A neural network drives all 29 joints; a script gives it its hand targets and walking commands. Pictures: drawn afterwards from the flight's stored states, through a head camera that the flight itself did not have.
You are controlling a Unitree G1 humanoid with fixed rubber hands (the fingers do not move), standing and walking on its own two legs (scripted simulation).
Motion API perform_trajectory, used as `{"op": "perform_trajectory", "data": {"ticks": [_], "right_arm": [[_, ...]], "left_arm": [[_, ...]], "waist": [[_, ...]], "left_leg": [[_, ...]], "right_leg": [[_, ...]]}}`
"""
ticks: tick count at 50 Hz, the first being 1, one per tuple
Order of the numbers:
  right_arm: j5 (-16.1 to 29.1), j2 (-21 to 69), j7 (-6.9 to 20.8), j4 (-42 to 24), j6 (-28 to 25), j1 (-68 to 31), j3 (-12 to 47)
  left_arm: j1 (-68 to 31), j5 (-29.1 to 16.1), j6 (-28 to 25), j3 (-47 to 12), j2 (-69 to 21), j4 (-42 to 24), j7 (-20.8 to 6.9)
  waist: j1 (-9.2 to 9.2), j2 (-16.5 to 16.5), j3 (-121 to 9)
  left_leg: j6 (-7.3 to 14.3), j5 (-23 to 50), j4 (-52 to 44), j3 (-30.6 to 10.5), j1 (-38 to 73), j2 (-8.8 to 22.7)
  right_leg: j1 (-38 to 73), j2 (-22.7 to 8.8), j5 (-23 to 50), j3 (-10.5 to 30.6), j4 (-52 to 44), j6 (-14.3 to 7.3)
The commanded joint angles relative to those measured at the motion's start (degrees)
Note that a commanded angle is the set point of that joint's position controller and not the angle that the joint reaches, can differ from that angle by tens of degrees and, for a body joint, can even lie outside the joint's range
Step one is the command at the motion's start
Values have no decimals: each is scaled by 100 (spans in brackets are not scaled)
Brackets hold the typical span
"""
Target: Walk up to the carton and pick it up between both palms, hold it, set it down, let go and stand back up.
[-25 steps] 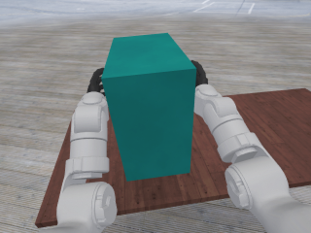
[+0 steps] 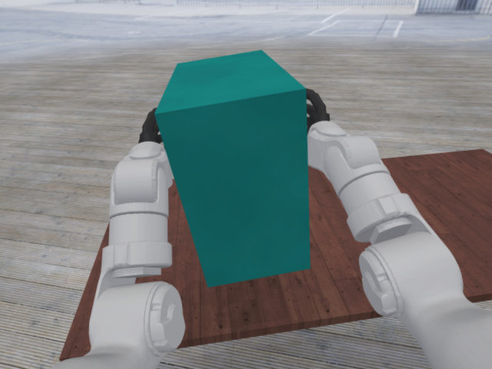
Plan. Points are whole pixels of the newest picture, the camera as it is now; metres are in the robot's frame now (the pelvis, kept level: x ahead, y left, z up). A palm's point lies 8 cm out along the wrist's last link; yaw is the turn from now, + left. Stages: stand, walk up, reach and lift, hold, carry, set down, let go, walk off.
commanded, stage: hold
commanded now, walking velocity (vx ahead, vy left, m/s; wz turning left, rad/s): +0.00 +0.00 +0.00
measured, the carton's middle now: (237, 156) +0.41 -0.01 +0.23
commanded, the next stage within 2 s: none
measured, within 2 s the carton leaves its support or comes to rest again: neither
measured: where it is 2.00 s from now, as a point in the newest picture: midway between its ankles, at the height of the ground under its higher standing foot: outside the picture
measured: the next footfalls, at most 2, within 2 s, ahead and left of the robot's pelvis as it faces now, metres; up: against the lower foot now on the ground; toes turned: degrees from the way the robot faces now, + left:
none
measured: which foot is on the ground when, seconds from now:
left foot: down 0.00-1.00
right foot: down 0.00-1.00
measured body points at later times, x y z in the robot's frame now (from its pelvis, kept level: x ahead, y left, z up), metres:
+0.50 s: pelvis +0.00 +0.00 +0.00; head -0.09 +0.01 +0.44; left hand +0.38 +0.13 +0.28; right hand +0.39 -0.13 +0.29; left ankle +0.05 +0.13 -0.74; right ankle -0.03 -0.13 -0.74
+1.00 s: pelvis +0.00 +0.00 +0.00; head -0.09 +0.00 +0.44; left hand +0.38 +0.13 +0.28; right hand +0.39 -0.13 +0.29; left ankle +0.05 +0.13 -0.74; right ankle -0.03 -0.13 -0.74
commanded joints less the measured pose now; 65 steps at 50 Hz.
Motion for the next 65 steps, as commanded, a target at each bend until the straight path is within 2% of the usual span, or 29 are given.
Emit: {"op": "perform_trajectory", "data": {"ticks": [1,2,3,5,6,8,11,12,14,17,18,20,21,26,28,32,34,37,38,40,41,46,47,50,52,54,58,59,65], "right_arm": [[908,4474,541,-1940,98,-5049,1406],[948,4408,553,-2092,81,-5169,1386],[916,4413,540,-1884,144,-5197,1282],[879,4434,537,-1794,162,-5136,1220],[852,4361,551,-1627,166,-5114,1096],[896,4395,589,-1768,140,-5227,1134],[845,4247,632,-1294,217,-5148,914],[862,4247,656,-1231,203,-5209,945],[928,4371,668,-1459,187,-5348,1003],[981,4329,655,-1411,206,-5385,1009],[975,4278,643,-1537,206,-5360,985],[1011,4367,612,-1408,254,-5290,1106],[966,4271,608,-1311,288,-5189,971],[1116,4338,579,-1577,299,-5237,1159],[1144,4209,565,-1558,322,-5283,1062],[1130,4241,584,-1848,264,-5555,1098],[1095,4222,570,-1849,289,-5448,1030],[1122,4297,582,-1699,357,-5366,1034],[1181,4348,587,-1673,381,-5229,1144],[1075,4235,544,-1398,446,-5060,1053],[1089,4221,540,-1633,413,-5271,1066],[1242,4300,497,-2077,397,-5485,1207],[1225,4317,507,-1998,402,-5507,1228],[1155,4259,506,-1836,458,-5391,1039],[1163,4302,516,-1846,472,-5387,1122],[1186,4212,512,-1571,510,-5170,1002],[1262,4178,478,-1849,482,-5405,1049],[1295,4325,505,-1883,497,-5496,1124],[1098,4149,588,-1185,504,-5334,774]], "left_arm": [[-5936,-1104,-624,-2651,-3305,-1303,-792],[-5822,-1172,-619,-2755,-3386,-1172,-761],[-5724,-1118,-587,-2478,-3244,-826,-772],[-5709,-1081,-582,-2383,-3235,-868,-774],[-5774,-1091,-558,-2485,-3372,-840,-789],[-5927,-1208,-588,-2491,-3306,-958,-775],[-6117,-1111,-583,-2388,-3239,-727,-750],[-6024,-998,-571,-2255,-3231,-595,-749],[-6347,-1206,-629,-2448,-3333,-843,-729],[-6236,-1217,-607,-2384,-3295,-749,-685],[-6270,-1309,-628,-2498,-3359,-859,-691],[-6182,-1215,-618,-2299,-3250,-752,-672],[-6134,-1185,-609,-2263,-3246,-693,-684],[-6044,-1127,-586,-2280,-3193,-834,-750],[-6095,-1137,-541,-2373,-3249,-784,-734],[-6063,-1260,-576,-2413,-3281,-771,-692],[-6262,-1399,-601,-2540,-3270,-870,-692],[-6337,-1355,-612,-2403,-3242,-913,-650],[-6085,-1235,-589,-2212,-3154,-931,-661],[-5848,-1008,-514,-2071,-3073,-667,-711],[-5728,-1042,-494,-2033,-3079,-409,-747],[-6122,-1280,-516,-2491,-3295,-937,-734],[-6110,-1259,-512,-2350,-3153,-801,-740],[-6316,-1308,-530,-2390,-3179,-891,-732],[-6023,-1200,-507,-2184,-3123,-754,-732],[-6044,-1164,-470,-2166,-3156,-772,-774],[-6090,-1239,-465,-2340,-3168,-744,-800],[-6310,-1217,-494,-2249,-3082,-878,-771],[-6306,-938,-501,-1943,-3001,-553,-802]], "waist": [[-29,32,-2442],[-36,151,-2507],[30,-39,-2237],[43,-110,-2016],[-79,48,-1964],[-31,-3,-2203],[-55,92,-1818],[73,39,-1824],[-29,111,-2207],[44,168,-2319],[-97,194,-2490],[45,45,-2432],[-72,70,-2224],[-9,-19,-2305],[-95,222,-2239],[-20,141,-2490],[-141,217,-2620],[-90,169,-2468],[49,55,-2436],[26,-35,-1953],[40,-160,-2063],[-87,66,-2561],[-5,-74,-2583],[-121,80,-2418],[21,-148,-2266],[-68,-18,-2120],[-100,72,-2395],[34,-7,-2488],[30,-4,-1922]], "left_leg": [[-56,1417,-19,58,1670,-529],[-112,1607,25,46,1685,-515],[-30,1310,-27,24,1539,-522],[0,1211,-99,63,1467,-533],[-60,1043,-143,45,1400,-488],[-65,1070,-119,25,1436,-485],[-98,609,-227,29,1211,-477],[-61,598,-229,67,1181,-495],[-92,762,-173,32,1247,-495],[-121,962,-94,22,1380,-482],[-144,1097,-47,-36,1445,-499],[-82,1069,-67,14,1456,-501],[-111,1102,-89,7,1469,-489],[-98,1368,-25,23,1370,-560],[-142,1206,-51,-25,1351,-522],[-133,1282,6,-41,1440,-514],[-170,1306,45,-91,1411,-516],[-153,1293,15,-90,1417,-512],[-77,1460,45,-46,1365,-528],[-87,1275,-51,-29,1219,-539],[-55,1251,-37,-28,1233,-551],[-133,1603,92,-73,1485,-568],[-86,1592,85,-53,1433,-565],[-133,1308,48,-62,1385,-562],[-60,1298,2,-47,1335,-538],[-104,1236,-38,-46,1291,-518],[-135,1426,77,-85,1350,-548],[-90,1347,54,-45,1361,-555],[-91,798,-114,-20,1084,-519]], "right_leg": [[-579,612,1482,9,-420,439],[-602,634,1558,44,-438,386],[-695,626,1264,48,-482,434],[-753,615,1189,58,-535,447],[-789,603,1067,66,-514,386],[-735,631,1042,16,-498,372],[-915,592,659,64,-554,336],[-850,598,579,38,-545,338],[-795,611,821,47,-475,363],[-870,627,931,60,-498,350],[-825,638,1127,58,-473,372],[-787,655,1045,32,-477,398],[-826,632,1104,38,-467,393],[-569,632,1580,50,-435,458],[-708,643,1185,50,-467,400],[-782,662,1223,25,-461,411],[-786,644,1397,55,-396,396],[-829,648,1287,75,-437,416],[-691,660,1485,116,-409,437],[-636,634,1419,81,-437,452],[-595,635,1371,45,-435,469],[-618,654,1794,29,-378,479],[-559,667,1717,14,-374,478],[-724,639,1436,70,-425,449],[-617,648,1439,92,-435,452],[-586,634,1422,126,-433,429],[-577,657,1593,82,-415,438],[-614,642,1537,77,-377,449],[-713,612,879,86,-456,414]]}}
